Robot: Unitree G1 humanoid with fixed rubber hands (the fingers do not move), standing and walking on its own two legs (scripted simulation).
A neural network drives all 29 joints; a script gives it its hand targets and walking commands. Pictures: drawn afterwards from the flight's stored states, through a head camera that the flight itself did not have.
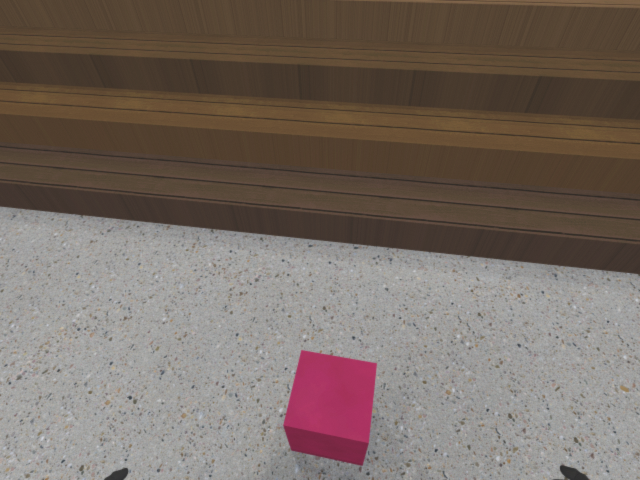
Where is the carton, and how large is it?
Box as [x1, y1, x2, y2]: [283, 350, 376, 465]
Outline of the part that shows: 301,350 283,424 291,450 362,465 368,443 376,363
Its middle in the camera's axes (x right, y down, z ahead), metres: +0.04 +0.47 +1.09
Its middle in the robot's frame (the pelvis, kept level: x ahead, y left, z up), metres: +0.41 +0.01 -0.66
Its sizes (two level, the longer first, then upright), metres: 0.210 0.200 0.250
